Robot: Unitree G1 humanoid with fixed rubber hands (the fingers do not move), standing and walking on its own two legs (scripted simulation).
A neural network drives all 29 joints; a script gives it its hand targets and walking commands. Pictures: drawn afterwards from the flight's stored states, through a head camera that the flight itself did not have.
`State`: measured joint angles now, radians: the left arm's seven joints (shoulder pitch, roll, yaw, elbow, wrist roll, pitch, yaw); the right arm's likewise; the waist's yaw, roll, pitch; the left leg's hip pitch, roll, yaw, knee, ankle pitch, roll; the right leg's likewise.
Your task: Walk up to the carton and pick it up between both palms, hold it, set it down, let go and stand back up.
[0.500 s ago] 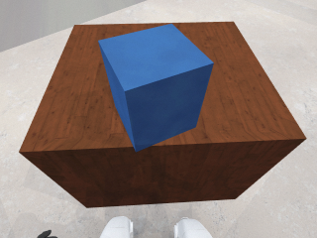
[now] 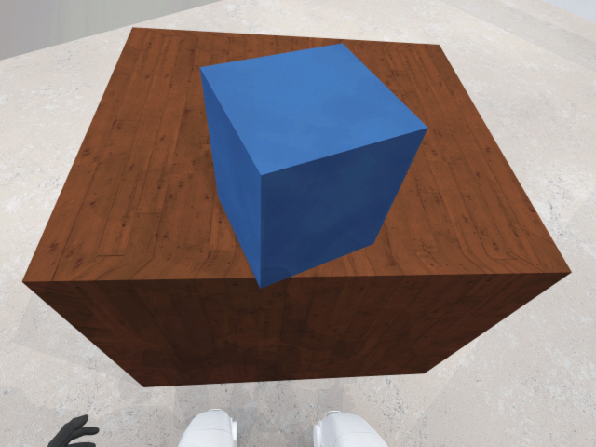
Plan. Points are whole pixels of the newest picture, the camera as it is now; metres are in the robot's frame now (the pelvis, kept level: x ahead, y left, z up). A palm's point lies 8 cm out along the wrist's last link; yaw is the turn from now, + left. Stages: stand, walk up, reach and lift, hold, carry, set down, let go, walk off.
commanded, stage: walk up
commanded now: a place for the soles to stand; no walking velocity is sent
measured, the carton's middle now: (300, 169) +0.46 +0.01 +0.09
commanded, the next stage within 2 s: reach and lift in 1.82 s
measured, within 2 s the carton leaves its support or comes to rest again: neither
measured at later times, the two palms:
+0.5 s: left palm out of the picture +0.09 +0.31 -0.11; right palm out of the picture +0.06 -0.33 -0.09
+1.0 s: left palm out of the picture +0.09 +0.31 -0.11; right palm out of the picture +0.06 -0.32 -0.09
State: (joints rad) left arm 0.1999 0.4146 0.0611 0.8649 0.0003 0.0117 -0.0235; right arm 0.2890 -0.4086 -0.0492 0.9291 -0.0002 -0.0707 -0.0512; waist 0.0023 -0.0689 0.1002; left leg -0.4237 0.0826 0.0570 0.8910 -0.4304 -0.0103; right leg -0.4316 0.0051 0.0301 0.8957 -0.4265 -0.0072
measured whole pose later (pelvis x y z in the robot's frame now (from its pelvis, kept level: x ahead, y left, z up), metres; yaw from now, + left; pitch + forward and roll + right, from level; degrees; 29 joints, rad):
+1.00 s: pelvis +0.00 +0.00 +0.00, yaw +1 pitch -2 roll +0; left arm 0.18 0.39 0.04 0.90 0.00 -0.01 -0.02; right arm 0.25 -0.41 -0.03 0.95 0.00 -0.06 -0.03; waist 0.00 -0.04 0.09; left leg -0.41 0.07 0.04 0.87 -0.42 -0.02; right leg -0.41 0.00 0.02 0.88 -0.44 -0.01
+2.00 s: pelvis -0.01 +0.01 +0.00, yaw +0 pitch -4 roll +0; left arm 0.09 0.36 0.02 0.70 0.00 0.38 0.04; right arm 0.13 -0.37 -0.20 1.05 -0.10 -0.15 0.07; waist 0.00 -0.01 0.14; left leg -0.41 0.07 0.06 0.92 -0.44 -0.02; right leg -0.41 0.00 0.04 0.92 -0.45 0.01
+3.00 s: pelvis -0.02 +0.00 +0.03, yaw +2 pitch +2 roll -1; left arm 0.27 0.08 -0.03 0.16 0.00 0.27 0.23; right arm 0.10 -0.36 -0.12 0.67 0.09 -0.12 0.26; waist 0.00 0.00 -0.02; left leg -0.41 0.07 0.03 0.60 -0.23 -0.02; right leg -0.39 0.00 0.00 0.59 -0.24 0.00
